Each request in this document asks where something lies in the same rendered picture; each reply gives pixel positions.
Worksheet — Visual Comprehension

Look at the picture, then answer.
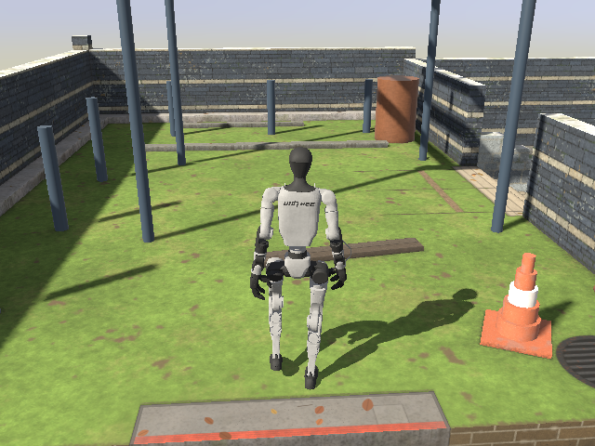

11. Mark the robot right forearm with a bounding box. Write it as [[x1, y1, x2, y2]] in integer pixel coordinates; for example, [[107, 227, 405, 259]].
[[330, 227, 346, 269]]

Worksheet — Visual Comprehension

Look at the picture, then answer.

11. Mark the right robot hand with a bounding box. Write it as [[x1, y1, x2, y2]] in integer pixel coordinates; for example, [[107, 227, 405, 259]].
[[329, 266, 347, 290]]

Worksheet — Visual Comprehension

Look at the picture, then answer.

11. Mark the right robot shin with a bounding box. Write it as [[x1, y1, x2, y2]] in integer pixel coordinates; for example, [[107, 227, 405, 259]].
[[307, 315, 323, 377]]

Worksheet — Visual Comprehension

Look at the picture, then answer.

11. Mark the robot left forearm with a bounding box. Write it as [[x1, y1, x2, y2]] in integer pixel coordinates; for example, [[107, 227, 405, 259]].
[[251, 226, 269, 275]]

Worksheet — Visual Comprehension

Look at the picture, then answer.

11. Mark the left robot upper arm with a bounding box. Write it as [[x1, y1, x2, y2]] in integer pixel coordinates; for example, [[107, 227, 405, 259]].
[[259, 187, 281, 240]]

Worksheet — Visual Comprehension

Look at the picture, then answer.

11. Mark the left robot hand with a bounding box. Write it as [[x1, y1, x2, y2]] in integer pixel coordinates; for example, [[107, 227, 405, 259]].
[[250, 273, 271, 300]]

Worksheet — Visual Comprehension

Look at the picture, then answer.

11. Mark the robot right thigh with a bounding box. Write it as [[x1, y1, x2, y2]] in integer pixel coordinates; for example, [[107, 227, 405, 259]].
[[307, 260, 329, 332]]

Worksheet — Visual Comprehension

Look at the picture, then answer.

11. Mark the right robot upper arm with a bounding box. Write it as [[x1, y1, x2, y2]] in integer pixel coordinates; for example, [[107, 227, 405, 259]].
[[319, 188, 339, 241]]

